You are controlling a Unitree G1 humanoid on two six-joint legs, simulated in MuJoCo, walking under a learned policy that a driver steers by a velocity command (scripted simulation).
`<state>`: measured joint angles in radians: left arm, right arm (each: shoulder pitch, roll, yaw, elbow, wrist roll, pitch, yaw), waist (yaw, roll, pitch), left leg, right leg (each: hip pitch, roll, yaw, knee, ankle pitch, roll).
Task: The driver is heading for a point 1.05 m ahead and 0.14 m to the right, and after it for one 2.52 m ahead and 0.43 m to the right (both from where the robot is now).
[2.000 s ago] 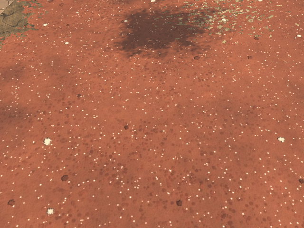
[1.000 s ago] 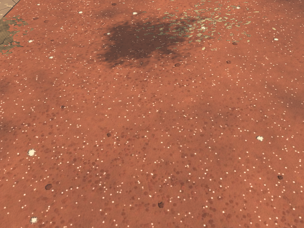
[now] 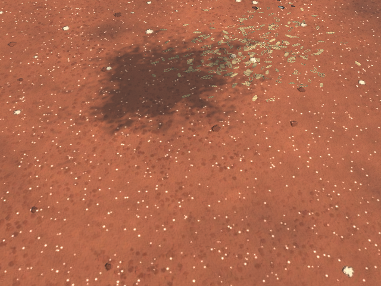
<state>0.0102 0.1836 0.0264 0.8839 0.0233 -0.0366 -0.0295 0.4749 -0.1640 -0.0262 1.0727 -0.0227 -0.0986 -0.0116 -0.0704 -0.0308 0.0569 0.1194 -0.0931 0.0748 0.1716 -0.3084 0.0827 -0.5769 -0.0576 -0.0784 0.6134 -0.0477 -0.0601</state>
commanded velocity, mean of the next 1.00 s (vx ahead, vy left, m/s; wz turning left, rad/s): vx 0.50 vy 0.00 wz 0.00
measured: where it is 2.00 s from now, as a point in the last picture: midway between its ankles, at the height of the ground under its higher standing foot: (194, 153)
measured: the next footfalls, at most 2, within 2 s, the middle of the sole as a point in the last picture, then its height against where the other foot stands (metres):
right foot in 0.08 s outside the picture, level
left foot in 0.62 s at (161, 270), level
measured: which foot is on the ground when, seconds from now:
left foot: down 0.00-0.08, up 0.10-0.60, down 0.62-1.00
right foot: up 0.00-0.06, down 0.08-0.64, up 0.66-1.00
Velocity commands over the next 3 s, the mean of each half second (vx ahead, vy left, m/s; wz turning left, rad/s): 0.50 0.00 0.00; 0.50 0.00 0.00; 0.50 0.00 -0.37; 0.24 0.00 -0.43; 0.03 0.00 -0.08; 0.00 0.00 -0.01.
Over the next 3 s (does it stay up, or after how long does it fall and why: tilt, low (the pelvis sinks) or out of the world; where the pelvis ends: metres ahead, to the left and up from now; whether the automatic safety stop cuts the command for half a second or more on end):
stays up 1.01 -0.06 0.01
